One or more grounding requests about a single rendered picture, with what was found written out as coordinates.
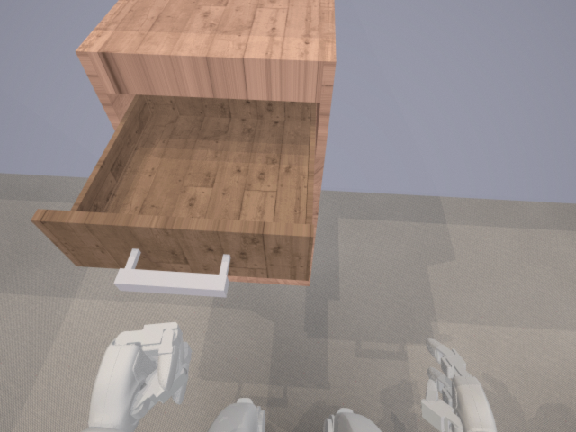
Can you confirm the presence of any robot left hand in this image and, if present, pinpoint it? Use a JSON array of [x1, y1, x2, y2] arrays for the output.
[[88, 322, 192, 432]]

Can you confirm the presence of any robot thigh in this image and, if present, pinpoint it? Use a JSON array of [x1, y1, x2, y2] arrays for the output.
[[207, 402, 266, 432], [323, 412, 382, 432]]

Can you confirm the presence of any robot right hand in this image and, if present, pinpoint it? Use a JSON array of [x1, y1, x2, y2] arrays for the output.
[[421, 338, 497, 432]]

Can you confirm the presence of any cabinet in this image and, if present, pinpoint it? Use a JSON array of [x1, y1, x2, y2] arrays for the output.
[[76, 0, 337, 286]]

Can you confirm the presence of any robot right thigh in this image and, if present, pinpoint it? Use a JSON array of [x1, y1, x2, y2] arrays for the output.
[[323, 412, 382, 432]]

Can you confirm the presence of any robot left thigh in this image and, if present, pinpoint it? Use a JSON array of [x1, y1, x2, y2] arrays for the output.
[[207, 402, 266, 432]]

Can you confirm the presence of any handle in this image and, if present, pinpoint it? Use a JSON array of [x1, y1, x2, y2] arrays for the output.
[[114, 248, 230, 298]]

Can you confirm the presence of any drawer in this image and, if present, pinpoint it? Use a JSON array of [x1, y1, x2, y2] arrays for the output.
[[31, 94, 316, 281]]

